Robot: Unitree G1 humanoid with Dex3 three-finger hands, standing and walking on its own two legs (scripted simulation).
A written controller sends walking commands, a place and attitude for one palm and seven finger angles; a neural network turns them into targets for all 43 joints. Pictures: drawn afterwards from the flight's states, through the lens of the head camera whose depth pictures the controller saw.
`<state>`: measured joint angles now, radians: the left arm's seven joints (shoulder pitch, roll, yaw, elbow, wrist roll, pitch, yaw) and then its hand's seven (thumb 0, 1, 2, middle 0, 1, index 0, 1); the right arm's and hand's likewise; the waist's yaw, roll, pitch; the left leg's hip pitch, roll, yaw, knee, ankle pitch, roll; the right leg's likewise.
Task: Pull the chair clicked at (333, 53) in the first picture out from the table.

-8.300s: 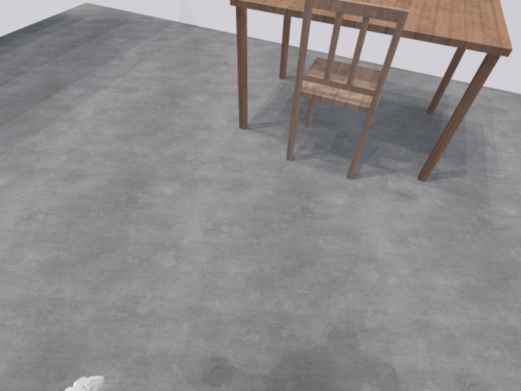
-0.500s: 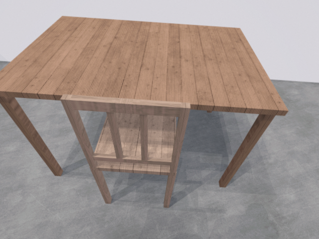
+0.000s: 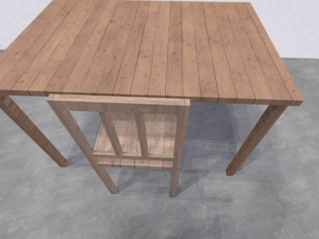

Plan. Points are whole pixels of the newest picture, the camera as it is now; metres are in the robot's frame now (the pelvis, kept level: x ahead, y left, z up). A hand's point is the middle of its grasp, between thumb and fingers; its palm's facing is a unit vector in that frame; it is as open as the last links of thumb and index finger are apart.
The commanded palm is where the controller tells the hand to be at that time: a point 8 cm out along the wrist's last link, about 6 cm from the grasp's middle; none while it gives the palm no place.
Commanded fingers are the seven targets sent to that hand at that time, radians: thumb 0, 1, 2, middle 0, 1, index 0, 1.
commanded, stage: come to a stop and stand still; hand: left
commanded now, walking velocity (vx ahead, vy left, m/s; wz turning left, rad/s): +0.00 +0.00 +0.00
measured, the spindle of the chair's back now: (112, 134) +0.44 +0.20 -0.09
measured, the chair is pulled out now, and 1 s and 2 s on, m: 0.00 0.00 0.00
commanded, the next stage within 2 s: look again from close up in 1.12 s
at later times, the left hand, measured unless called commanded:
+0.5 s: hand out of the picture +0.00 +0.18 -0.16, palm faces -0.01 -0.98 -0.22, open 7.3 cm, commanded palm none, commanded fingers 0.00 0.90 0.90 -0.20 -0.30 -0.20 -0.30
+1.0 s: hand out of the picture +0.00 +0.18 -0.17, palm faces +0.01 -0.98 -0.19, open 7.3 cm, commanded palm none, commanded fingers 0.00 0.90 0.90 -0.20 -0.30 -0.20 -0.30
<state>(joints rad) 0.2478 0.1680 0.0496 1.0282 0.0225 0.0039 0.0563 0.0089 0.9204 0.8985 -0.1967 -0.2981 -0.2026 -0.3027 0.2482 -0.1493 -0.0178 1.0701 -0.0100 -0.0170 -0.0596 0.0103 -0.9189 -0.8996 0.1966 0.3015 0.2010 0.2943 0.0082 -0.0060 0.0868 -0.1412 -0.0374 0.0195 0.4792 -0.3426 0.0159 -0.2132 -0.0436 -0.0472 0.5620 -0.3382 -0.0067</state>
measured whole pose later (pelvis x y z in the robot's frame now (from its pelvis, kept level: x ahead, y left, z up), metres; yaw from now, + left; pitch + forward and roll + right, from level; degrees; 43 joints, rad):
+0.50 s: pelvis -0.03 +0.00 +0.01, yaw -1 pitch +0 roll +0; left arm 0.28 0.19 -0.01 0.99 0.02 0.00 0.03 0.00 0.91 0.90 -0.20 -0.30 -0.20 -0.30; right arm 0.28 -0.18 0.01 1.02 -0.02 0.00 -0.01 0.00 -0.92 -0.90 0.20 0.30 0.20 0.29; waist -0.01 0.00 0.02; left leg -0.22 0.00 0.05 0.47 -0.24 0.01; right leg -0.23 -0.01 -0.05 0.49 -0.25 -0.02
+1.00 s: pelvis +0.00 +0.01 +0.01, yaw -1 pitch -1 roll +0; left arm 0.29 0.15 -0.02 1.10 0.02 -0.01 0.04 0.00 0.91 0.90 -0.20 -0.30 -0.20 -0.30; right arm 0.26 -0.16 0.02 1.14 -0.01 -0.03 -0.03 0.02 -0.92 -0.90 0.20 0.30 0.20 0.29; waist 0.01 -0.01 0.03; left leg -0.14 -0.02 0.06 0.43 -0.27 0.03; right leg -0.15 -0.03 -0.04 0.45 -0.29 0.01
